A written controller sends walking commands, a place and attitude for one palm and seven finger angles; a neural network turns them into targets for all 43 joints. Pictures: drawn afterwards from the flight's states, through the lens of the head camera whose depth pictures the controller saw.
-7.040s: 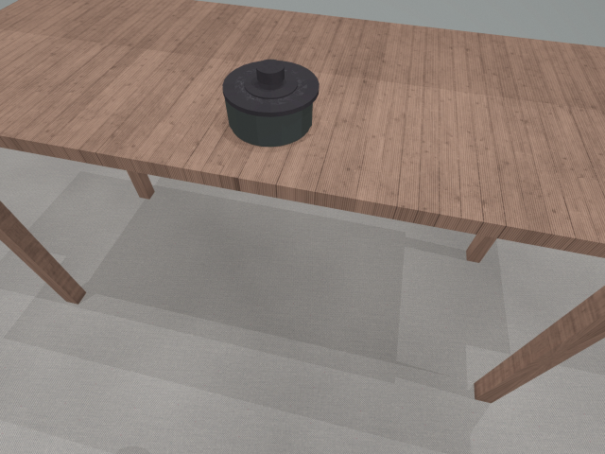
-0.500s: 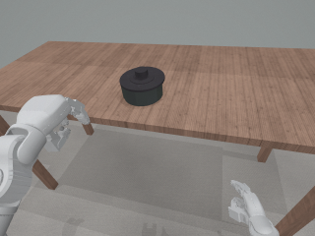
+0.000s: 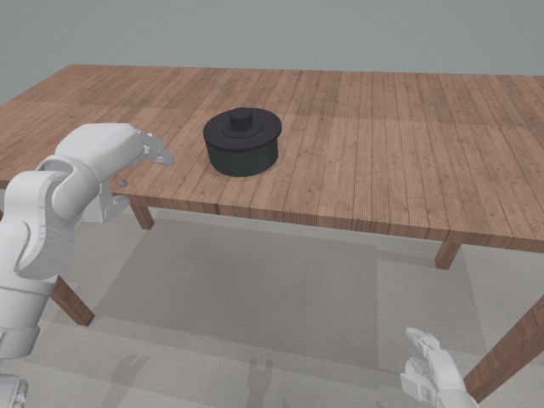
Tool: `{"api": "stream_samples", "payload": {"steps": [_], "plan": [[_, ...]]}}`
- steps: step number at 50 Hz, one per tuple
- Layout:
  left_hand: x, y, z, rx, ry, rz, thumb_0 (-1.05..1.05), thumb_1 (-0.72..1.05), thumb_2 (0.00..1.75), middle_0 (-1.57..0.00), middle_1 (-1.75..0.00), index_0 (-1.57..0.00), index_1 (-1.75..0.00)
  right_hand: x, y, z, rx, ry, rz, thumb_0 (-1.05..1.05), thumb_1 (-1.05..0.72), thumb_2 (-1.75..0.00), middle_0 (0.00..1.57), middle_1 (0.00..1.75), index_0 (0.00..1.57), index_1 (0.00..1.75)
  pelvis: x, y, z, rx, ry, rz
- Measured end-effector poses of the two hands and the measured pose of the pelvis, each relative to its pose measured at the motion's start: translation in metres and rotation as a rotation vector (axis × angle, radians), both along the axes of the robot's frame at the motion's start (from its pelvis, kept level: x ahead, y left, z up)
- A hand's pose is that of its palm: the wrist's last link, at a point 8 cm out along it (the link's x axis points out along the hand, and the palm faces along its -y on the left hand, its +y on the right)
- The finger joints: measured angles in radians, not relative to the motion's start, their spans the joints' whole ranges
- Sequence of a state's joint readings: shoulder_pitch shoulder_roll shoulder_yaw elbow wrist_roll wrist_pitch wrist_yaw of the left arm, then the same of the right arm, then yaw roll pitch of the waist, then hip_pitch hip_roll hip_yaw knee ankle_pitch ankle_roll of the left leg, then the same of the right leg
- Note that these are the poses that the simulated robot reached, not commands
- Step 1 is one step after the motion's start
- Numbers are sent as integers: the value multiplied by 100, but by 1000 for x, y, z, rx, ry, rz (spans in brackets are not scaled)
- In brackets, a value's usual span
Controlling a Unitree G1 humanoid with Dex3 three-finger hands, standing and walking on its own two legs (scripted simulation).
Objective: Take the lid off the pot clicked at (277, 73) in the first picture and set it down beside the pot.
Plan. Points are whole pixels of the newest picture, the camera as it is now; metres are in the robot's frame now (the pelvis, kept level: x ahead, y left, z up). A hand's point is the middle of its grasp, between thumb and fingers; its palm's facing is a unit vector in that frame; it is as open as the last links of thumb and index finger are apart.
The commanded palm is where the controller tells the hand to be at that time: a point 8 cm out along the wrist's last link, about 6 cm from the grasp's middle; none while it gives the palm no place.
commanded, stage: move the open hand above the knob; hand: left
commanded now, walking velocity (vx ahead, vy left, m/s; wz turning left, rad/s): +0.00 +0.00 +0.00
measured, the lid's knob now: (240, 117) +0.60 +0.15 +0.15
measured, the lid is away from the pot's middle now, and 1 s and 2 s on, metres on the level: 0.00 0.00 0.00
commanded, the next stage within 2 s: none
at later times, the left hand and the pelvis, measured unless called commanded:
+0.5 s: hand (177, 147) +0.41 +0.21 +0.20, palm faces -0.16 -0.04 -0.99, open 10.2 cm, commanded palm +0.39 +0.21 +0.29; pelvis +0.03 +0.00 +0.00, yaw +0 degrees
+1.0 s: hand (203, 118) +0.49 +0.18 +0.21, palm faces -0.20 -0.06 -0.98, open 10.2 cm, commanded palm +0.47 +0.18 +0.29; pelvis +0.06 -0.01 +0.00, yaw +0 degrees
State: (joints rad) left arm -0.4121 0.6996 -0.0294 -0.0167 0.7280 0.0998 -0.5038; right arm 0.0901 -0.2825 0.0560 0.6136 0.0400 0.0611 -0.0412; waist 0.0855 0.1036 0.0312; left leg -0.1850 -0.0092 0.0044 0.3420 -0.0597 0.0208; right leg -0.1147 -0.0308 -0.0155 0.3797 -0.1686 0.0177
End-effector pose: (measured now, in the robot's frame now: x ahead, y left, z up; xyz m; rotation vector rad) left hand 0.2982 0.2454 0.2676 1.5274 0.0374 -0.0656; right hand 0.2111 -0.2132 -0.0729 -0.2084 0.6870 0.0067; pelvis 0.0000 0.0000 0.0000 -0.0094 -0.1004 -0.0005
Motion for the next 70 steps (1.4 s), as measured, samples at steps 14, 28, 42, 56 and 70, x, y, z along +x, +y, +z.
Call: {"api": "stream_samples", "payload": {"steps": [14, 28, 42, 56, 70], "plan": [[56, -17, -1, 3, 34, 20, 0, -43, 174, -88, -9, -88, -8, 12, 6, -3, 10, 31, 3, 2, -90, -89, 20, 30, 20, 30, 12, 1, 1, 2, 36, 7], [114, -39, -4, 3, 95, 52, 0, -43, 174, -88, -9, -88, -8, 18, -18, -16, 3, 119, -43, 2, -90, -89, 20, 30, 20, 30, 37, -5, 2, 8, 84, 3], [149, -62, -6, -3, 127, 30, 0, -43, 174, -88, -9, -87, -8, 33, -36, -20, -14, 164, -72, 1, -90, -90, 20, 30, 20, 30, 56, -10, 1, 11, 114, 7], [192, -76, -1, 1, 163, 63, 0, -43, 174, -87, -9, -87, -8, 23, -36, -31, -2, 252, -110, 1, -90, -89, 20, 30, 20, 30, 67, -8, 0, 13, 148, 8], [238, -91, 10, -2, 188, 89, 0, -43, 174, -87, -9, -87, -8, -21, -47, -44, -13, 376, -206, 1, -91, -89, 20, 30, 20, 30, 75, -5, 0, 16, 185, -7]]}}
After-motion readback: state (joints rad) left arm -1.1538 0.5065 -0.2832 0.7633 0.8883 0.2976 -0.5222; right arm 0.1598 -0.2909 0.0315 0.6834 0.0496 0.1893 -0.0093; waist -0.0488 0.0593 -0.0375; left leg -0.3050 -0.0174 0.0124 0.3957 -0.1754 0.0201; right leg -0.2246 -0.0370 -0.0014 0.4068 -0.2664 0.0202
